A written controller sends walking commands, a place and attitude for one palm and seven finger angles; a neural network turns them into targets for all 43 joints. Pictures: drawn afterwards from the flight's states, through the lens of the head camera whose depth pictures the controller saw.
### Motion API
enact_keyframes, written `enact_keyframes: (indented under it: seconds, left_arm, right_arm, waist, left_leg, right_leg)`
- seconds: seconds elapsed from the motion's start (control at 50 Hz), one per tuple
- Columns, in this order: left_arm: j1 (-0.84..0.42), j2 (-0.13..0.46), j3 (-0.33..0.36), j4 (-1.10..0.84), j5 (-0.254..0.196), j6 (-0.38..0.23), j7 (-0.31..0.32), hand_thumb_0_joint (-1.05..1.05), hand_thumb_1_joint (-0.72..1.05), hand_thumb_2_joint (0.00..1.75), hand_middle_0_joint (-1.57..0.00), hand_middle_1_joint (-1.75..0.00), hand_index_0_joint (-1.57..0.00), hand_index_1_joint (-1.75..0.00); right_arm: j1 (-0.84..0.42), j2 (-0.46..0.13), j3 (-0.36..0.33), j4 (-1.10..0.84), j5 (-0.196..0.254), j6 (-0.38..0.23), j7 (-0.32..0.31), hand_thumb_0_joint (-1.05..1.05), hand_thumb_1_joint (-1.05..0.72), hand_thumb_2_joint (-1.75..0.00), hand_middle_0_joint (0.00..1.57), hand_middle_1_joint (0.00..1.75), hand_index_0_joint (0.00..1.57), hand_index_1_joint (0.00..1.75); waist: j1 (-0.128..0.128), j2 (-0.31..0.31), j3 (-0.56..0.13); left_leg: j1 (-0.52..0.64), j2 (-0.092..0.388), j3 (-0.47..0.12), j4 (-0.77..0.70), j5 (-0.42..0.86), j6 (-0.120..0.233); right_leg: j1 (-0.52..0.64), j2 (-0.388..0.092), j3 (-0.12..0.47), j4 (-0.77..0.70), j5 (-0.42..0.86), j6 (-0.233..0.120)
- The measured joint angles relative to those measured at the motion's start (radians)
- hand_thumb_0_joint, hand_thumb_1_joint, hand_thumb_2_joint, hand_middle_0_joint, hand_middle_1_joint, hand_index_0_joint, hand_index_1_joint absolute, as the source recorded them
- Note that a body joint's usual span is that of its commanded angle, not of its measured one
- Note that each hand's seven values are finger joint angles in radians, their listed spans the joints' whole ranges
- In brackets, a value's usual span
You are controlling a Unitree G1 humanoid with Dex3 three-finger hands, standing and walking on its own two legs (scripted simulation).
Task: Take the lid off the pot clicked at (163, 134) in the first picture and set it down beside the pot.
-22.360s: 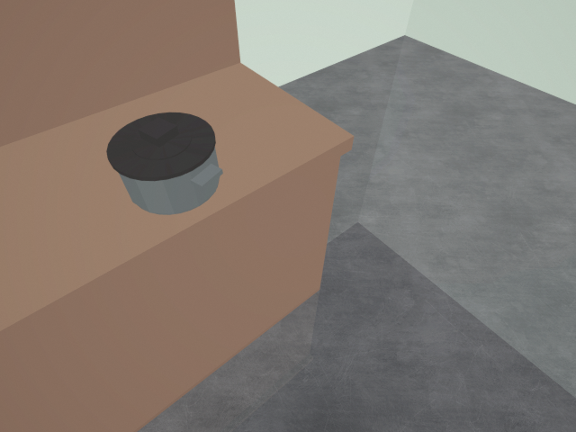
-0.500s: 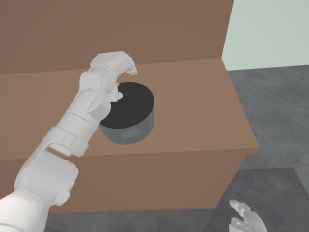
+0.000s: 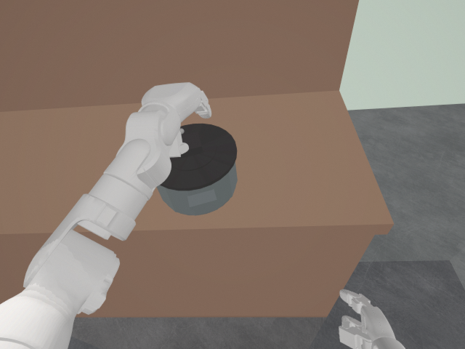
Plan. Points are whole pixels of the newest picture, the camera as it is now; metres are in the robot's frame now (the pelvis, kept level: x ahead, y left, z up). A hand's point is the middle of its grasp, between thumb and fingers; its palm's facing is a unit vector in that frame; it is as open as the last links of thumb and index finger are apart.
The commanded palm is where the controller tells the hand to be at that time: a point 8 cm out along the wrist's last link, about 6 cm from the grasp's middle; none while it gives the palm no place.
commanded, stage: move the open hand above the knob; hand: left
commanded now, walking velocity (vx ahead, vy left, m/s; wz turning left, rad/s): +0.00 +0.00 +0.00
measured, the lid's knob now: (189, 144) +0.47 +0.11 +0.10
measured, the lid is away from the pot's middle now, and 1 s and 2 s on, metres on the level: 0.00 0.00 0.01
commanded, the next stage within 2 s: lower the open fingers around the knob in 0.04 s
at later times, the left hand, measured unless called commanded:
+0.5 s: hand (178, 140) +0.43 +0.12 +0.15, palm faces -0.29 -0.09 -0.95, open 10.2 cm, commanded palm +0.41 +0.13 +0.21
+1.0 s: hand (181, 149) +0.43 +0.12 +0.13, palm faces -0.29 -0.12 -0.95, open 10.2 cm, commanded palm +0.41 +0.13 +0.19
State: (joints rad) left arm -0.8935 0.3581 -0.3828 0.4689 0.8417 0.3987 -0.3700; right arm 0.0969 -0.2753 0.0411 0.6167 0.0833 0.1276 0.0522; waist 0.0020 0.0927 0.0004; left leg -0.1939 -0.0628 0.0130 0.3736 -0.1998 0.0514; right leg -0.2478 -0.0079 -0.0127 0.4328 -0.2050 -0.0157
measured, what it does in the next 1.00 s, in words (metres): stands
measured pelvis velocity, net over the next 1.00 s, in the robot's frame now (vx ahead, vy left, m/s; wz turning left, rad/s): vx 0.01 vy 0.00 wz -0.01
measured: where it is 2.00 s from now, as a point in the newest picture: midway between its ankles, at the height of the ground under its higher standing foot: outside the picture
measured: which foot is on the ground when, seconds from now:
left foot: down 0.00-1.00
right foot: down 0.00-1.00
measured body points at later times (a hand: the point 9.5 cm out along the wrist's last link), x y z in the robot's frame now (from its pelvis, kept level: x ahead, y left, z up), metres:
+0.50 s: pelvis +0.00 +0.00 +0.00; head +0.02 -0.04 +0.45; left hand +0.44 +0.12 +0.20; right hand +0.17 -0.24 -0.12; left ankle +0.00 +0.09 -0.74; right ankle +0.01 -0.11 -0.74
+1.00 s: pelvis +0.01 +0.00 +0.00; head +0.02 -0.03 +0.45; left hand +0.44 +0.12 +0.18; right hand +0.17 -0.23 -0.12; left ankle +0.00 +0.09 -0.74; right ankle +0.01 -0.11 -0.74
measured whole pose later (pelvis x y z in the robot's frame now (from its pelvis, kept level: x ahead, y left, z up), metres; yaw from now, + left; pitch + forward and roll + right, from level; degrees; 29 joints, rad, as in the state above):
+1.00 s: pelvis +0.01 +0.00 +0.00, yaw +0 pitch +2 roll +0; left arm -0.83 0.34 -0.35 0.55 0.83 0.37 -0.35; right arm 0.13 -0.27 0.04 0.62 0.08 0.14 0.04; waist -0.02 0.08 0.00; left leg -0.20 -0.06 0.02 0.39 -0.21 0.06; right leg -0.25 0.00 -0.01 0.43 -0.21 -0.01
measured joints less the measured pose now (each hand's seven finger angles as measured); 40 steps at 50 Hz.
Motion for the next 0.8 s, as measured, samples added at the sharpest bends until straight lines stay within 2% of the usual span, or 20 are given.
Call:
enact_keyframes:
  seconds: [0.16,0.26,0.4,0.6,0.8]
  left_arm:
    - [-0.015,0.002,0.014,0.035,0.003,0.003,-0.006,0.0,-0.32,1.47,-0.85,-0.08,-0.84,-0.08]
    - [-0.01,0.004,0.025,0.05,-0.019,0.004,-0.027,0.0,-0.32,1.47,-0.85,-0.08,-0.84,-0.08]
    - [0.007,0.011,0.029,0.056,-0.02,-0.009,-0.04,0.0,-0.32,1.47,-0.85,-0.08,-0.84,-0.08]
    - [0.035,0.002,0.015,0.05,-0.017,-0.01,-0.032,0.0,-0.31,1.47,-0.85,-0.08,-0.84,-0.08]
    - [0.052,-0.02,0.015,0.072,-0.009,-0.015,0.01,0.0,-0.31,1.47,-0.83,-0.08,-0.84,-0.08]
  right_arm:
    - [0.006,0.0,0.003,0.006,-0.001,0.002,-0.005,0.01,-0.91,-0.89,0.2,0.3,0.2,0.3]
    - [0.018,-0.006,0.002,0.005,0.0,0.006,-0.008,0.01,-0.91,-0.89,0.2,0.3,0.2,0.3]
    - [0.031,-0.013,-0.004,0.005,-0.003,-0.001,-0.015,0.01,-0.91,-0.89,0.2,0.3,0.2,0.3]
    - [0.046,-0.013,-0.014,0.011,-0.004,-0.003,-0.006,0.01,-0.91,-0.9,0.2,0.3,0.2,0.3]
    - [0.036,-0.001,-0.008,0.01,-0.004,0.005,-0.001,0.01,-0.91,-0.89,0.2,0.3,0.2,0.3]
  waist:
    - [-0.006,-0.002,-0.004]
    - [-0.012,-0.003,-0.004]
    - [-0.019,-0.007,0.01]
    - [-0.02,-0.009,0.009]
    - [-0.019,-0.01,0.001]
  left_leg:
    - [0.0,0.001,-0.001,-0.003,0.001,-0.001]
    - [0.003,0.002,-0.002,-0.004,-0.001,-0.001]
    - [0.005,0.004,0.0,-0.004,-0.001,0.0]
    - [0.001,0.002,-0.002,0.001,-0.006,0.002]
    - [-0.006,0.001,0.0,0.007,-0.009,0.004]
  right_leg:
    - [0.0,0.001,-0.001,-0.003,0.001,-0.001]
    - [0.004,0.002,-0.001,-0.007,0.001,-0.001]
    - [0.007,0.004,0.0,-0.011,0.003,-0.001]
    - [0.008,0.003,-0.001,-0.013,0.002,0.002]
    - [0.001,0.001,0.001,-0.008,-0.001,0.004]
